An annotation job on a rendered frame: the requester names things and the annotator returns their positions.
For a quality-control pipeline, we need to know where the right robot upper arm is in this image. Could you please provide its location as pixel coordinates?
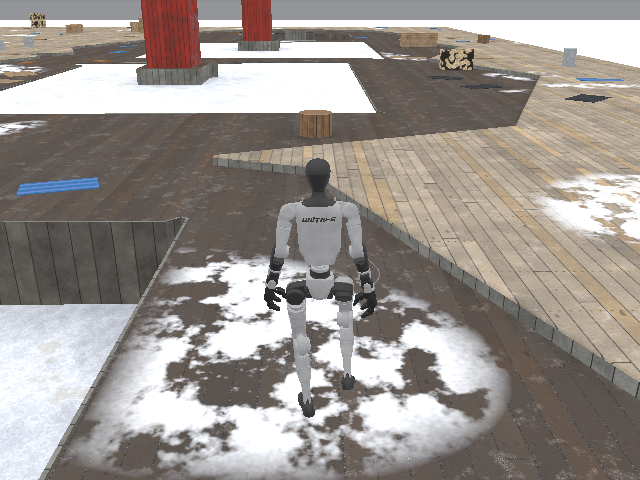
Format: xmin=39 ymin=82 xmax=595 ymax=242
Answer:
xmin=339 ymin=201 xmax=364 ymax=258

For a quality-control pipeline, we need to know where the left robot upper arm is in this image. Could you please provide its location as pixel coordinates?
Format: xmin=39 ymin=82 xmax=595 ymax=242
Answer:
xmin=274 ymin=202 xmax=298 ymax=258

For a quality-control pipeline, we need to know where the robot left forearm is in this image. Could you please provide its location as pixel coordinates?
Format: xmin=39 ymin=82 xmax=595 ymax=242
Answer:
xmin=265 ymin=243 xmax=284 ymax=289

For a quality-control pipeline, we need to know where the robot head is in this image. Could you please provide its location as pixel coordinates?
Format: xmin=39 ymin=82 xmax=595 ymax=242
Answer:
xmin=301 ymin=158 xmax=336 ymax=207

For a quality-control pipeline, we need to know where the robot right forearm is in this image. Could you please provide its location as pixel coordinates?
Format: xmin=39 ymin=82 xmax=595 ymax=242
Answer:
xmin=354 ymin=243 xmax=375 ymax=293

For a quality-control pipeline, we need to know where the right robot hand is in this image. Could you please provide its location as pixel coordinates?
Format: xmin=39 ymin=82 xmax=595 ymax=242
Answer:
xmin=353 ymin=290 xmax=377 ymax=318

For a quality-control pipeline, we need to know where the left robot hand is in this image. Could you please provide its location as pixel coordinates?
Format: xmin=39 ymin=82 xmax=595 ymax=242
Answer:
xmin=264 ymin=287 xmax=286 ymax=311

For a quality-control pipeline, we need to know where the humanoid robot torso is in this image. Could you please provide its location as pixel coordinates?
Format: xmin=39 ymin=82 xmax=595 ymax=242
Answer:
xmin=296 ymin=197 xmax=343 ymax=300

